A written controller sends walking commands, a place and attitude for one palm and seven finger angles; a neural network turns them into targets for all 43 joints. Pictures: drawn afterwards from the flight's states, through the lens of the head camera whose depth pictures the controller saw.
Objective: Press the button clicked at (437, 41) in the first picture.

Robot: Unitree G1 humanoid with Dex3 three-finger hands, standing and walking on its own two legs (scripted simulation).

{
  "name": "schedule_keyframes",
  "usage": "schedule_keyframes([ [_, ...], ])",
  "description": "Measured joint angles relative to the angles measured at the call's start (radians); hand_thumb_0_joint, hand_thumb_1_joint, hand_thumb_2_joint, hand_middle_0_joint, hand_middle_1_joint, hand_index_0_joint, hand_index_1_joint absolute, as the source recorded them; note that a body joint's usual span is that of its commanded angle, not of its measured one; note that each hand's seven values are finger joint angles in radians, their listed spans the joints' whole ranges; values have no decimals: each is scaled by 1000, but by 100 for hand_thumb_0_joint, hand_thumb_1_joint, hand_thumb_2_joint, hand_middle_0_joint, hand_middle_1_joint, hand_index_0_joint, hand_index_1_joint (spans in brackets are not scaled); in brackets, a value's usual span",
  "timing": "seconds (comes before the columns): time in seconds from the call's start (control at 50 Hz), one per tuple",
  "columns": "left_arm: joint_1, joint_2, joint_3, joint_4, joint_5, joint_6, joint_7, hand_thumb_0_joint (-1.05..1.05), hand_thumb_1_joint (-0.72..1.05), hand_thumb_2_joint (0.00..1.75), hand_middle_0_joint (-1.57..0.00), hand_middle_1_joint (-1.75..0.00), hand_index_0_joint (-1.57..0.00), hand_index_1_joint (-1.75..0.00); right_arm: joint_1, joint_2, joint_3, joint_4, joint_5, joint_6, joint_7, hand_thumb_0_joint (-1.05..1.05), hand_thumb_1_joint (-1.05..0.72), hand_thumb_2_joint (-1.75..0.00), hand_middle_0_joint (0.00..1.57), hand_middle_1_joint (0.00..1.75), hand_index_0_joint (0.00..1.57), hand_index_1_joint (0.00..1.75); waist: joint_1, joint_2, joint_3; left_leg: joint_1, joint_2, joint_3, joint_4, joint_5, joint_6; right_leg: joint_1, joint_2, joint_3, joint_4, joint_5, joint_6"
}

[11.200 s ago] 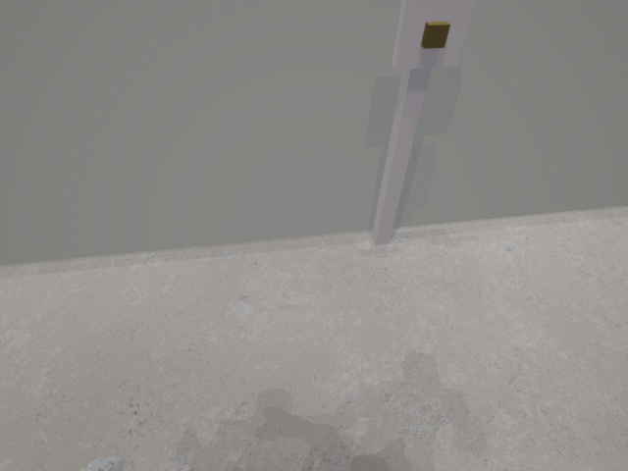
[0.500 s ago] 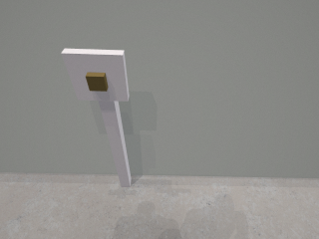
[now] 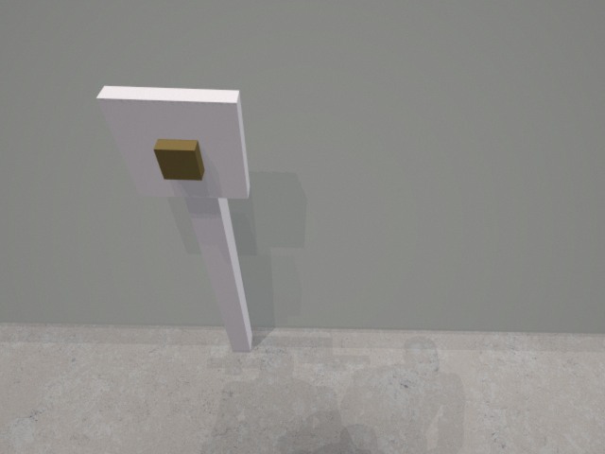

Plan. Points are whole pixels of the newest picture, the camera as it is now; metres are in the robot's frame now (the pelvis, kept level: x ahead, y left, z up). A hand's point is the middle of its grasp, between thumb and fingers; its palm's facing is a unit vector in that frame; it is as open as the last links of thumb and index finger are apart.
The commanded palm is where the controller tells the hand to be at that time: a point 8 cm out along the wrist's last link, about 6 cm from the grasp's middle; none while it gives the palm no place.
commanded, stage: come to a stop and stand still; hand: left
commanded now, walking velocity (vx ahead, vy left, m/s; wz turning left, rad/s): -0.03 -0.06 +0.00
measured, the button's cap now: (181, 158) +0.48 +0.22 +0.12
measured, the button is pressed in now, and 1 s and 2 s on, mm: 0 0 0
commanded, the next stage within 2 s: look again from close up in 0.80 s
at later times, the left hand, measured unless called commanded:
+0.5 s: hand out of the picture +0.03 +0.15 -0.14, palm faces +0.04 -0.96 -0.27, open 7.4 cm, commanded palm none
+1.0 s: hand out of the picture -0.03 +0.11 -0.16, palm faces +0.06 -0.98 -0.19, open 7.3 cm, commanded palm none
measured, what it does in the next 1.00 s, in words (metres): steps on the spot: right foot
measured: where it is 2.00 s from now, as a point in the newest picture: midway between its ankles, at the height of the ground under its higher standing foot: outside the picture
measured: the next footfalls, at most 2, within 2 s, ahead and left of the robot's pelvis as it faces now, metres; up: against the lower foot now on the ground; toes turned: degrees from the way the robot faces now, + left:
right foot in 0.18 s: +0.06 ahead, -0.14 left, +0.00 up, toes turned -3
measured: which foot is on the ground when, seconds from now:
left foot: down 0.00-1.00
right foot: up 0.00-0.16, down 0.18-1.00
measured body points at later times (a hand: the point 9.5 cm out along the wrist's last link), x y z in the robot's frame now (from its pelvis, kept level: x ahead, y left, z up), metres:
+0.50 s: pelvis -0.01 -0.04 +0.01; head -0.02 -0.08 +0.46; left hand +0.03 +0.20 -0.12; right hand +0.04 -0.27 -0.16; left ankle -0.06 +0.09 -0.72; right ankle +0.02 -0.13 -0.73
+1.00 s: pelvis -0.02 -0.06 +0.01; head +0.00 -0.07 +0.46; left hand -0.03 +0.16 -0.14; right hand -0.07 -0.26 -0.15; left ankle -0.06 +0.09 -0.72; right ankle +0.02 -0.13 -0.73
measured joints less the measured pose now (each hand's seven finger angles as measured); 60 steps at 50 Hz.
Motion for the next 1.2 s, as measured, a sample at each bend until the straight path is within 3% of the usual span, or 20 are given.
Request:
schedule_keyframes([
  [0.08,-55,27,8,-6,0,18,-2,1,91,89,-20,-30,-20,-30,-28,-9,1,-24,-5,-10,-6,1,-92,-90,21,30,20,30,-13,-6,22,49,-7,-7,-99,46,4,-71,48,28,69,-21,-20],
  [0.2,-97,59,8,-32,5,-11,-22,1,91,90,-20,-30,-20,-30,-46,-38,-4,-12,-3,0,7,1,-91,-90,21,30,20,30,-1,-1,23,72,-17,-19,-110,53,-20,-20,65,2,-224,216,-43],
  [0.3,-82,52,-14,-22,2,-32,-4,1,91,89,-20,-30,-20,-30,-52,-77,-3,-32,0,8,16,1,-91,-90,20,30,20,30,-17,44,-21,62,5,-33,-103,51,-39,-28,83,-14,-211,176,-57],
  [0.38,-74,42,-33,-25,-4,-31,-11,1,91,89,-20,-30,-20,-30,-34,-87,16,-79,-6,0,17,0,-91,-90,20,30,20,30,-15,68,-43,54,7,-39,-98,53,-44,-34,84,-21,-204,173,-65],
  [0.74,-14,21,-43,21,-8,-24,-38,1,91,89,-20,-30,-20,-30,85,-42,49,-5,-10,11,29,0,-91,-90,20,30,20,30,-13,51,-39,31,50,-59,-156,118,-74,-31,130,-47,-308,251,-108],
  [0.92,-12,9,-44,72,-10,-31,-34,1,91,89,-20,-30,-20,-30,120,-7,55,56,-6,2,20,0,-91,-90,20,30,20,30,-14,34,-22,38,51,-63,-168,122,-79,-20,131,-51,-325,257,-106],
  [1.2,-8,1,-44,92,-6,-32,-29,2,92,89,-20,-30,-20,-30,58,32,58,46,-3,-13,13,0,-90,-90,20,30,20,30,-2,22,-31,56,38,-54,-170,113,-67,-9,120,-41,-316,246,-92],
])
